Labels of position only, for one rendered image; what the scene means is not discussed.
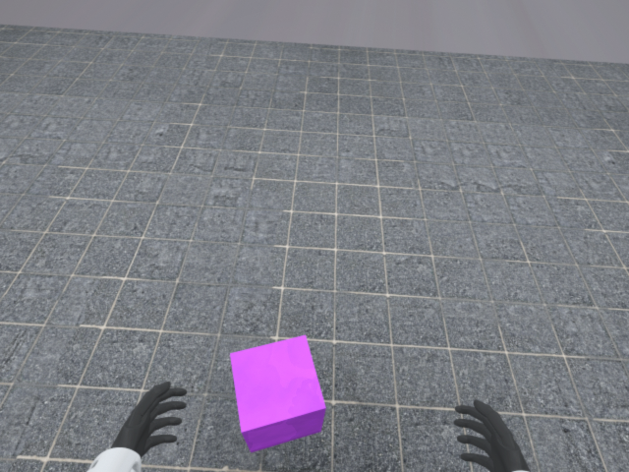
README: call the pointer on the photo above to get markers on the left robot forearm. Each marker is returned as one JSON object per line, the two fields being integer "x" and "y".
{"x": 117, "y": 459}

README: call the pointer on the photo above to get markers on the robot left hand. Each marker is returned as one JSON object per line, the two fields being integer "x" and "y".
{"x": 135, "y": 433}

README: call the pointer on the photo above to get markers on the robot right hand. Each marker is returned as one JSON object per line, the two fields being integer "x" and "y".
{"x": 504, "y": 453}

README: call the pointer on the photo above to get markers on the carton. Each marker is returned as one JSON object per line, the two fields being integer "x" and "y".
{"x": 278, "y": 394}

